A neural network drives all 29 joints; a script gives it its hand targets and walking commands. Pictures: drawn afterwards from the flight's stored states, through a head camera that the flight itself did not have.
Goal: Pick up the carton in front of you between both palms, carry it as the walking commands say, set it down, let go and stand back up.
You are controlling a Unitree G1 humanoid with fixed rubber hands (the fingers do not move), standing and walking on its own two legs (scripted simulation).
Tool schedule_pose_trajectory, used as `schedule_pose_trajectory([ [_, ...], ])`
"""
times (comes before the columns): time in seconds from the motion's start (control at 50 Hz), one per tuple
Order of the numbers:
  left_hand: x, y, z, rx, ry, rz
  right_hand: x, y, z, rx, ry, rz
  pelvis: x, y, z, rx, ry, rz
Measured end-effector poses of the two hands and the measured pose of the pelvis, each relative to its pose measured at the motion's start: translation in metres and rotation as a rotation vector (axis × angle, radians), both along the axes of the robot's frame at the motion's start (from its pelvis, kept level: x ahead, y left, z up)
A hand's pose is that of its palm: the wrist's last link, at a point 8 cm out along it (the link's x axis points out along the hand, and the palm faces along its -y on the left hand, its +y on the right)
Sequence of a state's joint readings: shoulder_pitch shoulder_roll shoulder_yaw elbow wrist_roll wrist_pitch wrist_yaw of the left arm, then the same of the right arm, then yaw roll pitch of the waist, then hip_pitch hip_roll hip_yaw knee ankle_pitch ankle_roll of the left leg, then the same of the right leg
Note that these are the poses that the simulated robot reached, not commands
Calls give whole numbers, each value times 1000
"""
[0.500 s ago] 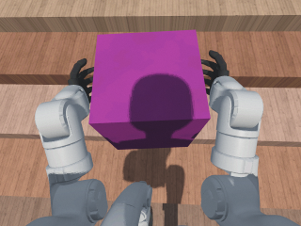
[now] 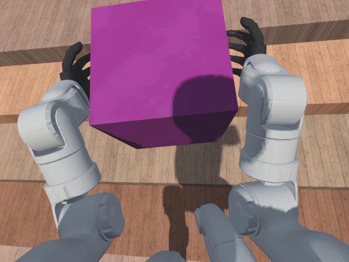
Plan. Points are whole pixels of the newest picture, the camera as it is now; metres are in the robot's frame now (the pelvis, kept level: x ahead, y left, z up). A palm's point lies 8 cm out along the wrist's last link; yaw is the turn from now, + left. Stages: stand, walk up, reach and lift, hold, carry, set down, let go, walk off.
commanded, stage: carry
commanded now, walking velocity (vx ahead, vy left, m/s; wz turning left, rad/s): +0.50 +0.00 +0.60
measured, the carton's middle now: (168, 88) +0.44 +0.01 +0.05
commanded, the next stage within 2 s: none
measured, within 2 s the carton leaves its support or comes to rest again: neither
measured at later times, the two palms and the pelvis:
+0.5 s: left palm out of the picture +1.23 +0.01 +0.57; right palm out of the picture +1.24 -0.28 +0.56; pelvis +0.81 -0.16 +0.38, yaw +6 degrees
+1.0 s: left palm out of the picture +1.79 -0.20 +0.65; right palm out of the picture +1.79 -0.49 +0.67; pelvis +1.37 -0.34 +0.51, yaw -7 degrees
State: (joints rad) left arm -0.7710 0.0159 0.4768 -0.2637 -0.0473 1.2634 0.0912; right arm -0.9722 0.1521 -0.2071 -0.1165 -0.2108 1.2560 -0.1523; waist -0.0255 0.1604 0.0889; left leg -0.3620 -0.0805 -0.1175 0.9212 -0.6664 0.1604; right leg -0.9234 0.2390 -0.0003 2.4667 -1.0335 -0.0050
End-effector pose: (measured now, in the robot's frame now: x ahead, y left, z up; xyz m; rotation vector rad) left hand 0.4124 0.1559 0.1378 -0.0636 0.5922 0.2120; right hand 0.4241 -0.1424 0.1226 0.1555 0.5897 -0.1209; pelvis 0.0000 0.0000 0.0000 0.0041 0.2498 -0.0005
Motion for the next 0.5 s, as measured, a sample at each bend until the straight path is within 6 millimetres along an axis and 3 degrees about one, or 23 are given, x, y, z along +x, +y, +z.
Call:
schedule_pose_trajectory([
  [0.08,157,-88,37,-37,9,-138,108,-86,35,-16,10,-144,144,-30,48,32,-67,55],
  [0.14,256,-108,76,0,21,-108,220,-107,73,8,22,-108,239,-55,91,20,-83,93],
  [0.22,348,-78,139,-1,58,71,371,-76,147,31,57,49,355,-94,179,27,-105,87],
  [0.32,450,-32,248,-51,9,356,549,-12,264,26,6,301,532,-141,279,90,-116,107],
  [0.36,512,-26,296,-26,-24,384,622,-1,311,36,-30,342,603,-150,304,75,-144,95],
  [0.38,550,-29,319,-16,-44,366,657,-6,334,33,-54,333,639,-153,313,65,-147,80],
  [0.44,687,-69,383,8,-63,218,753,-60,392,-7,-87,219,726,-155,347,29,-133,84],
  [0.5,816,-142,435,-5,-55,16,819,-142,439,-78,-79,49,811,-163,384,-22,-151,106],
])
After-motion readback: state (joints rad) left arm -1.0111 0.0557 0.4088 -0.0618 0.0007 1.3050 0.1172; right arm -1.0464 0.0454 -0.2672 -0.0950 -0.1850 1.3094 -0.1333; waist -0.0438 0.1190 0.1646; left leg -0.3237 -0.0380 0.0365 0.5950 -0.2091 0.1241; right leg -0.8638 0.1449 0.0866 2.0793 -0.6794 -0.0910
